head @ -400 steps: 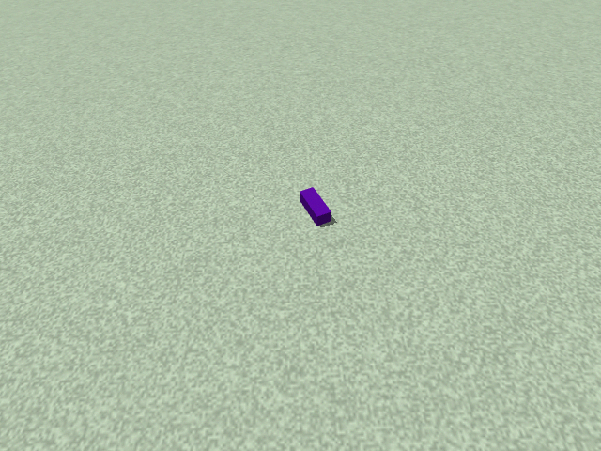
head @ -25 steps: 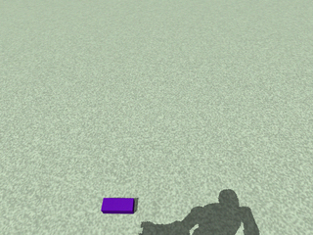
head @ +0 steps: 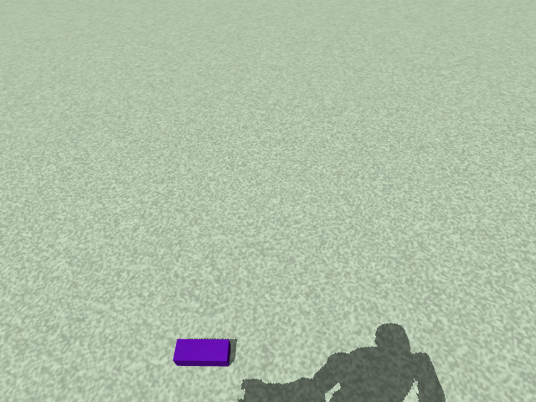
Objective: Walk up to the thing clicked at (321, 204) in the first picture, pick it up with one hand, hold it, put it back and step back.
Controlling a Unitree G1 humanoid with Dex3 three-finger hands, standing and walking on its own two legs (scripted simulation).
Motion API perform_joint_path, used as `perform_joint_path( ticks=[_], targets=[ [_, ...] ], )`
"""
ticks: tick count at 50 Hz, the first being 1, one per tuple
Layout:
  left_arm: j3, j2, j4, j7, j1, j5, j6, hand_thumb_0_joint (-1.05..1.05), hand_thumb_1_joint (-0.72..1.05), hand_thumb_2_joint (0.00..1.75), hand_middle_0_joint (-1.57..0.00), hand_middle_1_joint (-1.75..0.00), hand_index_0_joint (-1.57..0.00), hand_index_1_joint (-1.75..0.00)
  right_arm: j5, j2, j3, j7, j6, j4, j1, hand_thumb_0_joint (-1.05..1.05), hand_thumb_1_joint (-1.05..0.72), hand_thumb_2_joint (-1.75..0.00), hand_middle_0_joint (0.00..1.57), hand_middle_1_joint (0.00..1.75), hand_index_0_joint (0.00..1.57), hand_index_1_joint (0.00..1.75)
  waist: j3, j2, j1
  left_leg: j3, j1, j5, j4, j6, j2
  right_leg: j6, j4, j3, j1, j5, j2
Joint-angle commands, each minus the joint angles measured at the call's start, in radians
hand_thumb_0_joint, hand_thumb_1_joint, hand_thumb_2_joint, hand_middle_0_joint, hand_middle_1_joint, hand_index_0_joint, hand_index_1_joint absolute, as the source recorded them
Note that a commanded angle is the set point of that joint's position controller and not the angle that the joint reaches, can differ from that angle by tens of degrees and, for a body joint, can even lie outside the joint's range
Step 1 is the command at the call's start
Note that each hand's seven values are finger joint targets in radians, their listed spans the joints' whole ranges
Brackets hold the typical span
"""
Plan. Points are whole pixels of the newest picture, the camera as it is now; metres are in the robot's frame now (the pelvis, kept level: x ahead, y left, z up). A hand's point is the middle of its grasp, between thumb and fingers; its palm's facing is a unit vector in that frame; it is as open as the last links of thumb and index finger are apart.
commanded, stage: stand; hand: left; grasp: from above
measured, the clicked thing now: (203, 352) +0.43 +0.28 -0.75
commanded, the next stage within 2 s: rise first in 0.50 s
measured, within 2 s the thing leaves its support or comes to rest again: neither
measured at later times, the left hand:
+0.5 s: hand out of the picture +0.07 +0.26 -0.16, palm faces -0.04 -0.94 -0.35, open 7.3 cm
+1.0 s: hand out of the picture +0.15 +0.26 -0.18, palm faces -0.09 -0.92 -0.39, open 11.9 cm
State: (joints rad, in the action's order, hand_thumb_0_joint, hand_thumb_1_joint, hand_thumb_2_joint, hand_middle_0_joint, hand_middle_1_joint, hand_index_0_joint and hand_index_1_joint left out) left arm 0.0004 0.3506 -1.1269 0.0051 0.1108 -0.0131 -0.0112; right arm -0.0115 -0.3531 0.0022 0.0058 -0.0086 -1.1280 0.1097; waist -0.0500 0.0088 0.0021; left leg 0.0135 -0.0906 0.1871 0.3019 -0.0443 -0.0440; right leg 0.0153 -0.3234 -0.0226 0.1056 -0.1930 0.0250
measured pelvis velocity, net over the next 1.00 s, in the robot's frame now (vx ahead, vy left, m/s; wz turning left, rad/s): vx -0.01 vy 0.01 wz -0.02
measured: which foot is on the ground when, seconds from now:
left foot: down 0.00-1.00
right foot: down 0.00-1.00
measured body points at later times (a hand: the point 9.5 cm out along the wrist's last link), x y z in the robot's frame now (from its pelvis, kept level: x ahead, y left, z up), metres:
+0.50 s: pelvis +0.00 +0.00 +0.00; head +0.02 +0.00 +0.45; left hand +0.08 +0.30 -0.13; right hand +0.07 -0.30 -0.14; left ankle -0.01 +0.15 -0.75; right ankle -0.01 -0.13 -0.75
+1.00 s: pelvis -0.01 +0.01 -0.04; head +0.05 +0.02 +0.41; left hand +0.15 +0.31 -0.16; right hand +0.09 -0.25 -0.15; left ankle -0.01 +0.15 -0.75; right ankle -0.01 -0.13 -0.75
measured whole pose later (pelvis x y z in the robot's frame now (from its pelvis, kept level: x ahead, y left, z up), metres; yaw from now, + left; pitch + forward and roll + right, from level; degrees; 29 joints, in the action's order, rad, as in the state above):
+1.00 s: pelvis -0.01 +0.01 -0.04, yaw -1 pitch +10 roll +0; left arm 0.15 0.31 -0.88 0.01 0.03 -0.17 0.13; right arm 0.02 -0.23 0.04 0.00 -0.04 -0.70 0.25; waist 0.04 0.00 0.04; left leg 0.00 -0.54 0.37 0.75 -0.02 -0.04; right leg 0.03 -0.73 0.01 0.54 -0.35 0.03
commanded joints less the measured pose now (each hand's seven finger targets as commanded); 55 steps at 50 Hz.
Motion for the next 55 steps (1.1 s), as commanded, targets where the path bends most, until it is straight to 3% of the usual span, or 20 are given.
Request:
perform_joint_path(
  ticks=[1, 7, 12, 15, 18, 21, 29, 30, 31, 32, 33, 34, 36, 37, 39, 41, 43, 46, 50, 55],
  targets=[
    [0.044, 0.218, 0.058, -0.013, -0.027, 0.004, -0.018, 0.0, 0.9, 0.9, -0.2, -0.3, -0.2, -0.3, 0.002, -0.209, 0.035, -0.013, -0.019, 0.06, -0.027, 0.0, -0.9, -0.9, 0.2, 0.3, 0.2, 0.3, 0.074, -0.01, -0.005, 0.064, 0.003, -0.19, -0.029, 0.047, -0.09, -0.032, 0.042, 0.073, -0.013, 0.18, 0.109],
    [0.044, 0.216, 0.061, -0.015, -0.025, 0.003, -0.02, 0.0, 0.9, 0.9, -0.2, -0.3, -0.2, -0.3, 0.002, -0.215, 0.038, -0.014, -0.017, 0.064, -0.03, 0.0, -0.9, -0.9, 0.2, 0.3, 0.2, 0.3, 0.102, -0.003, -0.003, 0.056, 0.023, -0.208, -0.014, 0.053, -0.092, -0.031, 0.041, 0.073, -0.024, 0.211, 0.112],
    [0.043, 0.218, 0.058, -0.015, -0.028, 0.005, -0.021, 0.0, 0.9, 0.9, -0.2, -0.3, -0.2, -0.3, 0.001, -0.213, 0.036, -0.012, -0.014, 0.058, -0.02, 0.0, -0.9, -0.9, 0.2, 0.3, 0.2, 0.3, 0.064, -0.008, -0.001, 0.058, -0.008, -0.131, -0.031, 0.052, -0.086, -0.03, 0.059, 0.081, -0.01, 0.143, 0.111],
    [0.043, 0.216, 0.061, -0.014, -0.027, 0.005, -0.02, 0.0, 0.9, 0.9, -0.2, -0.3, -0.2, -0.3, -0.001, -0.217, 0.038, -0.012, -0.015, 0.062, -0.022, 0.0, -0.9, -0.9, 0.2, 0.3, 0.2, 0.3, 0.074, 0.003, -0.003, 0.059, -0.01, -0.143, -0.03, 0.052, -0.088, -0.032, 0.054, 0.077, -0.015, 0.142, 0.109],
    [0.043, 0.217, 0.06, -0.015, -0.022, 0.005, -0.021, 0.0, 0.9, 0.9, -0.2, -0.3, -0.2, -0.3, 0.001, -0.211, 0.036, -0.013, -0.018, 0.064, -0.023, 0.0, -0.9, -0.9, 0.2, 0.3, 0.2, 0.3, 0.095, 0.002, -0.004, 0.057, 0.016, -0.218, -0.016, 0.053, -0.093, -0.035, 0.037, 0.076, -0.029, 0.222, 0.114],
    [0.045, 0.223, 0.059, -0.014, -0.027, 0.006, -0.02, 0.0, 0.9, 0.9, -0.2, -0.3, -0.2, -0.3, 0.001, -0.213, 0.038, -0.014, -0.017, 0.061, -0.023, 0.0, -0.9, -0.9, 0.2, 0.3, 0.2, 0.3, 0.08, -0.009, -0.003, 0.058, 0.004, -0.171, -0.027, 0.054, -0.09, -0.033, 0.045, 0.076, -0.024, 0.173, 0.11],
    [0.043, 0.217, 0.06, -0.015, -0.023, 0.005, -0.018, 0.0, 0.9, 0.9, -0.2, -0.3, -0.2, -0.3, 0.001, -0.212, 0.037, -0.015, -0.017, 0.062, -0.024, 0.0, -0.9, -0.9, 0.2, 0.3, 0.2, 0.3, 0.074, 0.005, -0.004, 0.056, 0.005, -0.185, -0.026, 0.054, -0.089, -0.031, 0.042, 0.074, -0.02, 0.184, 0.11],
    [0.046, 0.223, 0.062, -0.016, -0.024, 0.002, -0.019, 0.0, 0.82, 0.95, -0.14, -0.38, -0.15, -0.38, 0.001, -0.212, 0.039, -0.015, -0.016, 0.063, -0.018, 0.0, -0.88, -0.89, 0.2, 0.3, 0.2, 0.3, 0.087, -0.014, -0.002, 0.06, 0.012, -0.199, -0.024, 0.055, -0.093, -0.033, 0.036, 0.071, -0.029, 0.192, 0.11],
    [0.05, 0.046, 0.413, -0.029, -0.375, 0.054, -0.109, 0.0, 0.75, 0.96, -0.16, -0.46, -0.14, -0.46, 0.068, -0.042, 0.003, -0.034, -0.065, 0.336, -0.018, 0.0, -0.95, -0.91, 0.2, 0.3, 0.2, 0.3, 0.007, 0.024, 0.111, -0.072, -0.112, -0.04, 0.051, 0.048, 0.055, -0.017, -0.013, 0.005, 0.195, 0.11, -0.01],
    [0.065, 0.092, 0.335, -0.031, -0.465, 0.047, -0.096, 0.0, 0.67, 0.97, -0.14, -0.54, -0.12, -0.54, 0.067, -0.063, 0.004, -0.044, -0.062, 0.274, 0.037, 0.0, -0.91, -0.9, 0.2, 0.3, 0.2, 0.3, 0.055, -0.01, 0.082, -0.064, -0.118, -0.021, 0.07, 0.053, 0.057, -0.01, -0.024, -0.004, 0.148, 0.08, -0.006],
    [0.124, 0.191, 0.192, -0.033, -0.294, 0.023, -0.064, 0.0, 0.59, 0.96, -0.14, -0.62, -0.13, -0.62, 0.07, -0.104, 0.03, -0.054, -0.054, 0.275, 0.079, 0.0, -0.91, -0.9, 0.2, 0.3, 0.2, 0.3, 0.038, -0.051, 0.057, -0.062, -0.142, -0.025, 0.081, 0.052, 0.049, -0.014, -0.037, -0.015, 0.155, 0.063, -0.016],
    [0.146, 0.205, 0.091, -0.017, -0.232, -0.001, -0.04, 0.0, 0.51, 0.98, -0.11, -0.7, -0.1, -0.7, 0.06, -0.107, 0.044, -0.053, -0.048, 0.294, 0.089, 0.0, -0.9, -0.9, 0.2, 0.3, 0.2, 0.3, 0.064, -0.078, 0.047, -0.058, -0.181, -0.029, 0.127, 0.055, 0.054, -0.016, -0.07, -0.017, 0.164, 0.055, -0.019],
    [0.179, 0.228, 0.092, 0.009, -0.274, -0.048, -0.04, 0.0, 0.35, 0.97, -0.08, -0.86, -0.09, -0.86, 0.039, -0.097, 0.069, -0.053, -0.055, 0.339, 0.107, 0.0, -0.89, -0.9, 0.2, 0.3, 0.2, 0.3, 0.178, -0.063, 0.025, -0.051, -0.218, -0.083, 0.206, 0.054, 0.057, -0.019, -0.159, -0.011, 0.18, 0.118, -0.014],
    [0.2, 0.224, 0.06, 0.018, -0.168, -0.08, -0.03, 0.0, 0.27, 0.97, -0.05, -0.94, -0.08, -0.94, 0.029, -0.091, 0.083, -0.049, -0.056, 0.349, 0.133, 0.0, -0.88, -0.89, 0.2, 0.3, 0.2, 0.3, 0.237, -0.031, -0.002, -0.051, -0.245, -0.116, 0.245, 0.049, 0.065, -0.022, -0.199, -0.01, 0.177, 0.143, -0.011],
    [0.221, 0.219, 0.146, 0.021, -0.097, -0.109, -0.014, 0.0, 0.11, 1.0, -0.01, -1.08, -0.05, -1.04, 0.027, -0.081, 0.092, -0.038, -0.06, 0.416, 0.145, 0.0, -0.87, -0.89, 0.2, 0.3, 0.2, 0.3, 0.322, 0.02, -0.033, -0.051, -0.26, -0.151, 0.282, 0.042, 0.07, -0.027, -0.25, -0.007, 0.157, 0.163, -0.014],
    [0.213, 0.186, 0.203, 0.007, -0.06, -0.123, 0.026, 0.0, -0.05, 0.97, -0.02, -1.14, -0.07, -1.09, 0.036, -0.073, 0.095, -0.036, -0.059, 0.46, 0.135, 0.0, -0.87, -0.89, 0.2, 0.3, 0.2, 0.3, 0.325, 0.044, -0.036, -0.05, -0.255, -0.171, 0.274, 0.035, 0.07, -0.03, -0.251, -0.011, 0.173, 0.166, -0.021],
    [0.194, 0.146, 0.225, 0.002, -0.042, -0.135, 0.083, 0.0, -0.21, 0.98, -0.03, -1.12, -0.06, -1.09, 0.042, -0.072, 0.097, -0.03, -0.054, 0.505, 0.119, 0.0, -0.88, -0.89, 0.2, 0.3, 0.2, 0.3, 0.284, 0.011, -0.01, -0.04, -0.286, -0.161, 0.292, 0.035, 0.06, -0.028, -0.261, -0.022, 0.217, 0.14, -0.029],
    [0.202, 0.163, 0.315, -0.012, -0.093, -0.155, 0.129, 0.0, -0.44, 0.96, -0.05, -1.11, -0.07, -1.09, 0.039, -0.065, 0.095, -0.021, -0.061, 0.554, 0.099, 0.0, -0.86, -0.89, 0.2, 0.3, 0.2, 0.3, 0.272, 0.01, -0.006, -0.037, -0.353, -0.097, 0.355, 0.035, 0.05, -0.028, -0.321, -0.026, 0.307, 0.065, -0.032],
    [0.211, 0.147, 0.395, -0.02, -0.053, -0.172, 0.148, 0.0, -0.54, 0.97, -0.07, -1.11, -0.08, -1.1, 0.034, -0.049, 0.096, -0.015, -0.082, 0.577, 0.134, 0.0, -0.89, -0.9, 0.2, 0.3, 0.2, 0.3, 0.276, 0.004, 0.008, -0.03, -0.448, 0.001, 0.443, 0.039, 0.042, -0.026, -0.409, -0.024, 0.421, -0.028, -0.033],
    [0.199, 0.14, 0.623, -0.019, -0.029, -0.202, 0.143, 0.0, -0.57, 0.98, -0.07, -1.09, -0.08, -1.09, 0.029, -0.041, 0.103, -0.021, -0.116, 0.642, 0.12, 0.0, -0.88, -0.89, 0.2, 0.3, 0.2, 0.3, 0.362, 0.048, 0.016, -0.015, -0.496, -0.005, 0.536, 0.035, 0.03, -0.027, -0.516, -0.02, 0.511, -0.026, -0.03]
  ],
)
